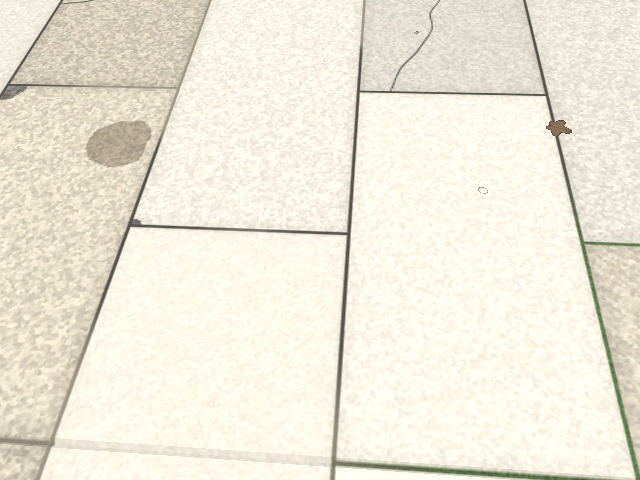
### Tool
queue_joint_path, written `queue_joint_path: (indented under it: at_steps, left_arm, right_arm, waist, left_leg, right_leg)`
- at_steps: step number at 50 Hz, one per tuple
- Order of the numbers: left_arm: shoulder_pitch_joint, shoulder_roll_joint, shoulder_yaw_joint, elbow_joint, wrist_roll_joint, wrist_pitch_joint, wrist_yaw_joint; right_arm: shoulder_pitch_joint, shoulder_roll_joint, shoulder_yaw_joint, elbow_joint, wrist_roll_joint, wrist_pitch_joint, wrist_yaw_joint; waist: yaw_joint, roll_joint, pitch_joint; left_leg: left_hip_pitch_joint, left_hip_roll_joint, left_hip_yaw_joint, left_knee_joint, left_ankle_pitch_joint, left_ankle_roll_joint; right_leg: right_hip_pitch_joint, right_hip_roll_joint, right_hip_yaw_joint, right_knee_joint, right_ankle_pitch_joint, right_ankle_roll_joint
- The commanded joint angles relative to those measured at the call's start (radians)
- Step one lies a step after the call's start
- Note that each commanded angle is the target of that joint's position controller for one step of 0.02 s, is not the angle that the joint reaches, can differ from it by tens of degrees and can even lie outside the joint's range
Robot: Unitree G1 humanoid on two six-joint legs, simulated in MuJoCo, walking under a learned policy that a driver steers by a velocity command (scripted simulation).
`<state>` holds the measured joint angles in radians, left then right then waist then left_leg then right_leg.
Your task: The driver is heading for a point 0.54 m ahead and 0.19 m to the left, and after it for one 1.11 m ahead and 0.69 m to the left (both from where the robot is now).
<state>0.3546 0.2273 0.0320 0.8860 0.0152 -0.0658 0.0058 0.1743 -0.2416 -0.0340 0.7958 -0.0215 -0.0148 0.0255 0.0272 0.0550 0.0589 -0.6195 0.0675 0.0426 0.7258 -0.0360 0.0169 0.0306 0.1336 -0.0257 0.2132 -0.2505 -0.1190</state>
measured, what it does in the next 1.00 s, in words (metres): walks ahead, turning left: left foot, then right foot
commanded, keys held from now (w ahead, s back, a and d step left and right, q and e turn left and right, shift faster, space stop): q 0.70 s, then w+q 0.30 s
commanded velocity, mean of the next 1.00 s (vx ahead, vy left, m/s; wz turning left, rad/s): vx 0.12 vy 0.00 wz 0.50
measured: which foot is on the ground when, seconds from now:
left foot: up 0.00-0.10, down 0.12-0.66, up 0.68-1.00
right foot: down 0.00-0.10, up 0.12-0.66, down 0.68-1.00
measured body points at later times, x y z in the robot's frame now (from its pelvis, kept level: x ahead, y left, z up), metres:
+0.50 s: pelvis +0.10 +0.01 +0.00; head +0.13 +0.03 +0.45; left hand +0.17 +0.29 -0.13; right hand +0.25 -0.25 -0.11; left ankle +0.15 +0.08 -0.74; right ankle +0.17 -0.15 -0.69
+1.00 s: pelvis +0.16 -0.02 +0.01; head +0.19 -0.04 +0.46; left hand +0.06 +0.25 -0.09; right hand +0.41 -0.19 -0.12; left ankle +0.09 +0.12 -0.67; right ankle +0.16 -0.12 -0.74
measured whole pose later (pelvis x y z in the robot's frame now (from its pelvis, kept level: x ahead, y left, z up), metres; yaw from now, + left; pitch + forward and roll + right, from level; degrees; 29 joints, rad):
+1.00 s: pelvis +0.16 -0.02 +0.01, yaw +34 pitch +1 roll +1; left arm 0.34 0.26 0.04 0.77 0.03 -0.05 0.02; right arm 0.23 -0.33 -0.09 0.77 -0.04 0.06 0.07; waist 0.03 0.05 -0.01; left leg -0.52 -0.01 -0.08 1.00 -0.25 -0.04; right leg -0.06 0.00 -0.10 0.26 -0.23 -0.04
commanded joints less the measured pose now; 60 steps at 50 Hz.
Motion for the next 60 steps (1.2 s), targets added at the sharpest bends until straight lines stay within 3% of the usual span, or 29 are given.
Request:
queue_joint_path:
  at_steps: [1,3,4,5,6,7,8,10,11,13,15,22,28,30,32,33,34,35,36,37,38,39,40,42,45,50,56,59,60]
  left_arm:
    - [0.028,0.127,0.022,-0.024,0.005,-0.005,0.023]
    - [0.001,0.154,0.030,-0.027,0.002,0.002,0.039]
    - [-0.016,0.170,0.036,-0.031,0.004,0.007,0.043]
    - [-0.056,0.186,0.042,-0.043,-0.005,0.011,0.044]
    - [-0.080,0.175,0.037,-0.090,-0.012,0.004,0.044]
    - [0.058,0.066,0.021,-0.105,-0.013,0.011,0.033]
    - [0.080,0.088,0.015,-0.082,0.019,0.029,0.027]
    - [-0.050,0.133,0.026,-0.103,0.021,0.042,0.023]
    - [-0.081,0.136,0.028,-0.116,0.025,0.054,0.021]
    - [-0.061,0.109,0.022,-0.121,0.025,0.085,0.017]
    - [-0.056,0.095,0.018,-0.127,0.019,0.095,0.018]
    - [-0.189,0.117,0.023,-0.177,0.010,0.109,0.029]
    - [-0.198,0.122,0.017,-0.199,-0.010,0.083,0.037]
    - [-0.159,0.127,0.015,-0.198,-0.019,0.073,0.040]
    - [-0.080,0.127,0.014,-0.183,-0.021,0.061,0.049]
    - [-0.051,0.155,0.022,-0.176,-0.013,0.055,0.058]
    - [-0.090,0.240,0.037,-0.199,0.002,0.056,0.066]
    - [-0.192,0.304,0.046,-0.244,0.014,0.063,0.060]
    - [-0.156,0.259,0.045,-0.227,0.025,0.066,0.050]
    - [-0.180,0.190,0.026,-0.230,0.020,0.062,0.042]
    - [-0.200,0.167,0.020,-0.234,0.018,0.060,0.036]
    - [-0.199,0.169,0.020,-0.237,0.015,0.058,0.037]
    - [-0.177,0.167,0.019,-0.237,0.013,0.054,0.036]
    - [-0.100,0.179,0.028,-0.215,0.010,0.042,0.028]
    - [-0.012,0.194,0.042,-0.176,0.010,0.017,0.021]
    - [0.039,0.190,0.051,-0.136,0.010,-0.005,0.011]
    - [0.074,0.181,0.053,-0.088,0.015,-0.020,-0.001]
    - [0.087,0.199,0.055,-0.060,0.012,-0.009,-0.003]
    - [0.085,0.208,0.054,-0.050,0.008,-0.004,-0.003]
  right_arm:
    - [-0.013,-0.062,-0.008,-0.054,-0.004,-0.016,-0.003]
    - [0.074,-0.094,-0.018,-0.031,-0.013,-0.023,-0.007]
    - [0.155,-0.110,-0.026,-0.009,-0.012,-0.030,-0.011]
    - [0.250,-0.119,-0.033,0.014,-0.017,-0.041,-0.015]
    - [0.325,-0.197,-0.054,0.017,-0.021,-0.048,-0.022]
    - [0.280,-0.271,-0.069,0.005,-0.002,-0.042,-0.022]
    - [0.258,-0.249,-0.073,-0.004,0.048,-0.032,-0.017]
    - [0.104,-0.134,-0.047,-0.047,0.033,-0.001,-0.022]
    - [0.087,-0.114,-0.040,-0.051,0.028,0.009,-0.025]
    - [0.099,-0.136,-0.047,-0.045,0.016,0.015,-0.026]
    - [0.109,-0.169,-0.060,-0.047,0.012,0.013,-0.023]
    - [0.129,-0.194,-0.079,-0.072,0.006,0.043,-0.030]
    - [0.115,-0.203,-0.089,-0.091,-0.006,0.053,-0.024]
    - [0.092,-0.202,-0.091,-0.098,-0.005,0.057,-0.019]
    - [0.051,-0.196,-0.090,-0.106,0.005,0.061,-0.016]
    - [0.044,-0.176,-0.085,-0.113,0.016,0.060,-0.019]
    - [0.112,-0.105,-0.069,-0.115,0.022,0.056,-0.022]
    - [0.114,-0.133,-0.079,-0.124,0.013,0.049,-0.031]
    - [0.075,-0.205,-0.093,-0.119,-0.018,0.048,-0.030]
    - [0.083,-0.206,-0.096,-0.104,-0.018,0.050,-0.020]
    - [0.101,-0.190,-0.092,-0.090,-0.018,0.056,-0.008]
    - [0.113,-0.185,-0.090,-0.083,-0.019,0.062,0.007]
    - [0.111,-0.184,-0.087,-0.080,-0.017,0.064,0.020]
    - [0.053,-0.169,-0.078,-0.097,-0.015,0.061,0.034]
    - [-0.008,-0.150,-0.070,-0.109,-0.015,0.055,0.045]
    - [-0.084,-0.131,-0.061,-0.127,-0.014,0.048,0.055]
    - [-0.208,-0.089,-0.033,-0.186,-0.016,0.031,0.070]
    - [-0.201,-0.090,-0.026,-0.193,-0.023,0.024,0.063]
    - [-0.160,-0.093,-0.027,-0.182,-0.024,0.019,0.055]
  waist:
    - [0.000,-0.133,-0.031]
    - [-0.035,-0.147,-0.067]
    - [-0.069,-0.141,-0.098]
    - [-0.131,-0.113,-0.130]
    - [-0.161,-0.009,-0.216]
    - [-0.032,0.167,-0.286]
    - [-0.041,0.057,-0.363]
    - [-0.023,-0.064,-0.118]
    - [-0.013,-0.067,-0.074]
    - [-0.001,-0.026,-0.091]
    - [-0.003,-0.008,-0.124]
    - [-0.065,0.064,-0.109]
    - [-0.072,0.083,-0.114]
    - [-0.054,0.093,-0.120]
    - [-0.006,0.082,-0.116]
    - [0.007,0.043,-0.108]
    - [-0.046,-0.152,-0.117]
    - [-0.056,-0.259,-0.059]
    - [-0.041,-0.178,-0.064]
    - [-0.060,-0.145,-0.056]
    - [-0.067,-0.167,-0.036]
    - [-0.065,-0.215,-0.036]
    - [-0.049,-0.219,-0.028]
    - [-0.010,-0.180,-0.011]
    - [0.029,-0.167,0.000]
    - [0.049,-0.168,0.022]
    - [0.060,-0.178,0.045]
    - [0.038,-0.199,0.036]
    - [0.011,-0.196,0.017]
  left_leg:
    - [0.115,-0.069,0.035,-0.075,-0.013,0.034]
    - [0.193,-0.117,0.056,-0.113,-0.114,0.067]
    - [0.260,-0.132,0.050,-0.170,-0.120,0.086]
    - [0.379,-0.116,0.021,-0.307,0.027,0.112]
    - [0.584,0.072,-0.201,-0.272,0.509,0.187]
    - [0.776,0.323,-0.536,-0.220,1.183,0.372]
    - [0.739,0.320,-0.552,-0.277,0.972,0.416]
    - [0.481,0.205,-0.422,-0.386,0.476,0.345]
    - [0.414,0.154,-0.384,-0.417,0.382,0.305]
    - [0.343,0.092,-0.325,-0.437,0.316,0.264]
    - [0.347,0.070,-0.322,-0.433,0.276,0.246]
    - [0.408,0.044,-0.464,-0.475,-0.221,0.193]
    - [0.428,0.044,-0.561,-0.429,-0.127,0.190]
    - [0.416,0.038,-0.593,-0.410,-0.049,0.177]
    - [0.354,0.001,-0.596,-0.383,-0.080,0.127]
    - [0.275,-0.051,-0.561,-0.344,-0.208,0.073]
    - [0.180,-0.162,-0.411,-0.149,-0.447,0.011]
    - [0.029,-0.293,-0.191,0.067,-0.538,-0.019]
    - [0.061,-0.184,-0.180,0.232,-0.488,-0.024]
    - [0.066,-0.168,-0.185,0.286,-0.411,-0.016]
    - [0.044,-0.165,-0.178,0.334,-0.349,-0.017]
    - [0.008,-0.156,-0.159,0.384,-0.318,-0.021]
    - [-0.028,-0.144,-0.145,0.410,-0.304,-0.029]
    - [-0.093,-0.123,-0.134,0.400,-0.274,-0.044]
    - [-0.144,-0.100,-0.136,0.339,-0.237,-0.058]
    - [-0.160,-0.058,-0.104,0.225,-0.198,-0.053]
    - [-0.056,-0.027,-0.018,0.029,-0.192,0.001]
    - [0.097,-0.067,0.048,-0.076,-0.259,0.060]
    - [0.188,-0.098,0.067,-0.112,-0.272,0.084]
  right_leg:
    - [0.004,-0.283,-0.010,0.101,0.977,0.014]
    - [0.042,-0.301,-0.008,0.241,1.127,0.021]
    - [0.047,-0.300,-0.007,0.361,1.119,0.026]
    - [-0.004,-0.268,-0.034,0.547,0.981,0.041]
    - [-0.199,-0.171,-0.082,0.869,0.531,0.065]
    - [-0.498,0.021,-0.043,1.153,-0.384,0.106]
    - [-0.513,-0.051,0.101,1.196,-0.317,0.107]
    - [-0.575,-0.118,0.092,1.118,-0.226,0.120]
    - [-0.569,-0.136,0.086,1.051,-0.201,0.129]
    - [-0.504,-0.126,0.065,0.980,-0.148,0.146]
    - [-0.502,-0.122,0.062,0.928,-0.125,0.158]
    - [-0.585,-0.132,0.096,0.723,-0.098,0.181]
    - [-0.484,-0.085,0.107,0.552,-0.161,0.146]
    - [-0.402,-0.064,0.106,0.452,-0.176,0.125]
    - [-0.251,-0.054,0.096,0.233,-0.088,0.103]
    - [-0.148,-0.109,0.136,0.089,-0.035,0.087]
    - [-0.081,-0.336,0.360,-0.020,-0.135,0.034]
    - [-0.165,-0.523,0.568,-0.044,-0.009,-0.065]
    - [-0.220,-0.520,0.509,-0.015,0.016,-0.113]
    - [-0.231,-0.440,0.417,-0.015,-0.073,-0.082]
    - [-0.219,-0.372,0.337,-0.028,-0.146,-0.043]
    - [-0.179,-0.341,0.300,-0.040,-0.188,-0.026]
    - [-0.145,-0.333,0.277,-0.049,-0.187,-0.028]
    - [-0.070,-0.347,0.260,-0.060,-0.169,-0.033]
    - [0.027,-0.369,0.224,-0.069,-0.099,-0.034]
    - [0.057,-0.401,0.149,-0.088,-0.035,-0.045]
    - [0.006,-0.424,0.012,-0.047,0.156,-0.041]
    - [-0.038,-0.426,-0.039,0.008,0.325,-0.025]
    - [-0.056,-0.426,-0.060,0.067,0.484,-0.020]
